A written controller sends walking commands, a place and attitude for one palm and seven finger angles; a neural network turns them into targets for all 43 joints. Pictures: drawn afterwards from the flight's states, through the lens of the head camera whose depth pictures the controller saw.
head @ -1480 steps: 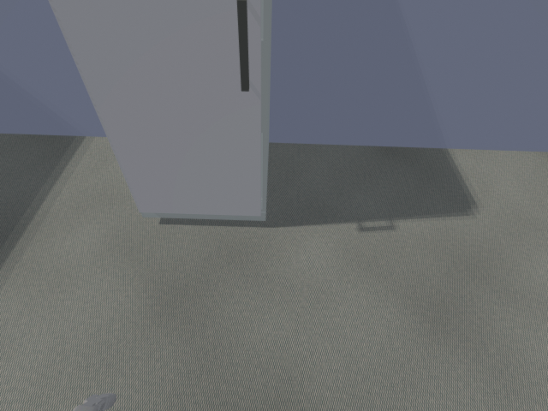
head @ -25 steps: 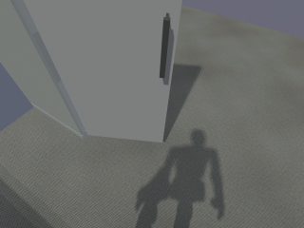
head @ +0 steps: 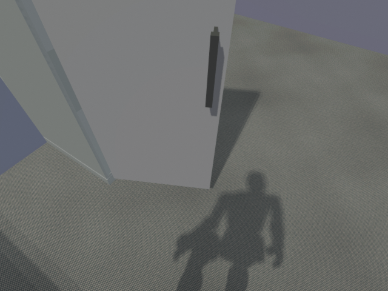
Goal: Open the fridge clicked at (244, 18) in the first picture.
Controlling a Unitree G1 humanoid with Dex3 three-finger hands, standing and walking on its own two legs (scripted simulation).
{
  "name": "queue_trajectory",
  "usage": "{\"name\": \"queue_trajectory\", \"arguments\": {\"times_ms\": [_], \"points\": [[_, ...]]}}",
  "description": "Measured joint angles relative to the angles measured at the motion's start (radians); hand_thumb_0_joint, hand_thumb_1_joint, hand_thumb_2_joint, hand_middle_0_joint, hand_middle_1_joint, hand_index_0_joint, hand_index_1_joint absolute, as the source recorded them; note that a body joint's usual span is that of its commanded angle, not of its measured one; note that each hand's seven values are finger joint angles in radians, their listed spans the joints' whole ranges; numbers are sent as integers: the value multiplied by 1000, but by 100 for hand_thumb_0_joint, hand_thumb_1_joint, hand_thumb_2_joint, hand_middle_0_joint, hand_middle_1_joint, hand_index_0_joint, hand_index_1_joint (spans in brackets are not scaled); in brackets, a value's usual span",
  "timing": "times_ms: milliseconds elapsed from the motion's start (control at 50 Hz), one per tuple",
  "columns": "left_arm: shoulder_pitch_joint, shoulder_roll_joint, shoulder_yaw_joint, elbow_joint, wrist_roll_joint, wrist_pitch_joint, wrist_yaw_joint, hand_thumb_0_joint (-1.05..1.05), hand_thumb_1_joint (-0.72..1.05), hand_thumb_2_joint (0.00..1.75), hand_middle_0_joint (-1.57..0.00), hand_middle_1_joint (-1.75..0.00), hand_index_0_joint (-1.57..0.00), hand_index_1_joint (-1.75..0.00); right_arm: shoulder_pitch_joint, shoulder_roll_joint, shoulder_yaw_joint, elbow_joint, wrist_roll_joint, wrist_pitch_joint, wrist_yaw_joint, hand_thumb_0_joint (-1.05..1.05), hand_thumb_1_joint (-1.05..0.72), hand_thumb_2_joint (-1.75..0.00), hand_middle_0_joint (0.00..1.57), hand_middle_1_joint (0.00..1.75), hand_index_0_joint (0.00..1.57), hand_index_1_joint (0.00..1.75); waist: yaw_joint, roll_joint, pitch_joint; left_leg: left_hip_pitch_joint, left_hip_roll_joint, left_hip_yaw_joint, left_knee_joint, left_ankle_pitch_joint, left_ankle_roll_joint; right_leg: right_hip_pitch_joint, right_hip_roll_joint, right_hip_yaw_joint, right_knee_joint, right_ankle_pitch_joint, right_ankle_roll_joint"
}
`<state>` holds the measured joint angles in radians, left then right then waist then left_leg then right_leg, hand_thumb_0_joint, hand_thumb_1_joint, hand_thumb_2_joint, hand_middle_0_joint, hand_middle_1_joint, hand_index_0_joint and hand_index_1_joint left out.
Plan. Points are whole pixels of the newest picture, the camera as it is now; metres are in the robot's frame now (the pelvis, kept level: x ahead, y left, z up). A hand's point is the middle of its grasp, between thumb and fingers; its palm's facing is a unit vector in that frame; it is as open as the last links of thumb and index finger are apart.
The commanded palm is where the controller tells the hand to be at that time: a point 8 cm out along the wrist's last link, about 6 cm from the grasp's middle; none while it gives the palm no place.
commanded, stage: look to check the result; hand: right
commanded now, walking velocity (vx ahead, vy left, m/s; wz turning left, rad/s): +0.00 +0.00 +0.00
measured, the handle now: (212, 70) +0.69 -0.01 +0.08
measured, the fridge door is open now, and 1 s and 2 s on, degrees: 64 64 64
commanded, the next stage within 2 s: stand and wait in 0.52 s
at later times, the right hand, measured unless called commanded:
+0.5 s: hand out of the picture +0.05 -0.19 -0.17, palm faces +0.00 +0.97 -0.24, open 7.4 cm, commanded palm none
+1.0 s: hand out of the picture +0.07 -0.19 -0.17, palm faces -0.01 +0.97 -0.26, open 7.4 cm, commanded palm none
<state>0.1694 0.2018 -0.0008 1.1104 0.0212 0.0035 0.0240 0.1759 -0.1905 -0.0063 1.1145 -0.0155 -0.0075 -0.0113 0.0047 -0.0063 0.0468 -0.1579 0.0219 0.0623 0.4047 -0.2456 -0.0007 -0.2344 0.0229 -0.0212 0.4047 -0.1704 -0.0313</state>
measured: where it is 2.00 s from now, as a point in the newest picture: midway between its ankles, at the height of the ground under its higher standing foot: outside the picture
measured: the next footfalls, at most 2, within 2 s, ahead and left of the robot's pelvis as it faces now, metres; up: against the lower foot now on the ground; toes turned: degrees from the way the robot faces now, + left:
none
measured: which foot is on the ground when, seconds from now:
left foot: down 0.00-1.00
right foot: down 0.00-1.00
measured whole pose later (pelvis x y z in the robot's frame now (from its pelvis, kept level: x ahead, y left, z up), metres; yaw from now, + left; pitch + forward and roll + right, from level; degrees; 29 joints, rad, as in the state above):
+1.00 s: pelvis +0.02 +0.01 +0.00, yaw +0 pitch +0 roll +0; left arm 0.15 0.23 -0.01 1.13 0.01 0.00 0.03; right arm 0.17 -0.24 -0.01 1.13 -0.01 -0.02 -0.01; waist 0.00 0.00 0.05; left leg -0.08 0.00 0.06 0.34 -0.25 0.02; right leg -0.16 0.01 -0.02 0.35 -0.18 -0.01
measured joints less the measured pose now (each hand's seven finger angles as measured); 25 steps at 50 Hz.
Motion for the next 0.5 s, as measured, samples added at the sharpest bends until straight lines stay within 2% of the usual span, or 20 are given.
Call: {"name": "queue_trajectory", "arguments": {"times_ms": [500], "points": [[-14, 14, -4, 21, -6, -1, 3, 0, 91, 90, -20, -30, -20, -30, 12, -25, 1, 24, 4, -5, -3, 0, -91, -90, 20, 30, 20, 30, -6, -1, 9, 49, -11, 3, -38, -7, 10, 44, -9, 4, -26, -13, 13]]}}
